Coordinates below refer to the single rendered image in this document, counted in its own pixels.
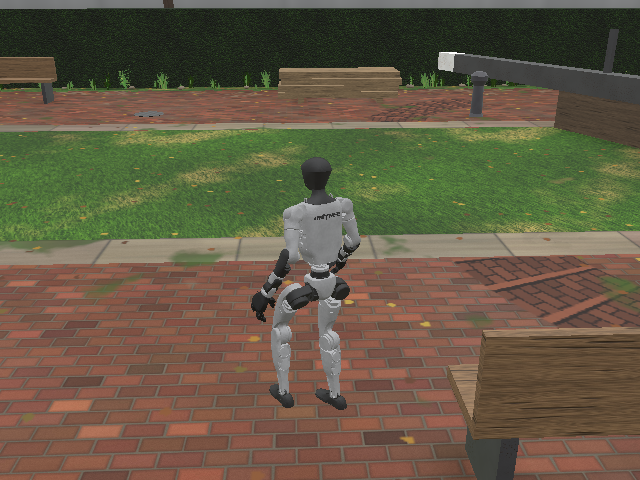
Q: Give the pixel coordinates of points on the robot head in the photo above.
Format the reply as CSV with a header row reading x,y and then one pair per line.
x,y
316,172

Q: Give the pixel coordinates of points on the right robot upper arm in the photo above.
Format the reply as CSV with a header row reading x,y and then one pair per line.
x,y
352,237

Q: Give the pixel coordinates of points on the robot left hand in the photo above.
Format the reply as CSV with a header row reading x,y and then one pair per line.
x,y
259,304

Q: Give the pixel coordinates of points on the robot left forearm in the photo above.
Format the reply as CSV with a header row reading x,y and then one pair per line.
x,y
276,277

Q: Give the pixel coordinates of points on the robot right hand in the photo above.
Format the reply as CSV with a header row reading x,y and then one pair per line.
x,y
339,265

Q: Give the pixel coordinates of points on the left robot upper arm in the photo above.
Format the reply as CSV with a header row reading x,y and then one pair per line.
x,y
292,217

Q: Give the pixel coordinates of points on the robot right forearm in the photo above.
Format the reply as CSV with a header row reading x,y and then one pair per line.
x,y
345,252

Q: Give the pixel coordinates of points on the robot left thigh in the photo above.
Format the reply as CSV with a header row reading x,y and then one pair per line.
x,y
292,298

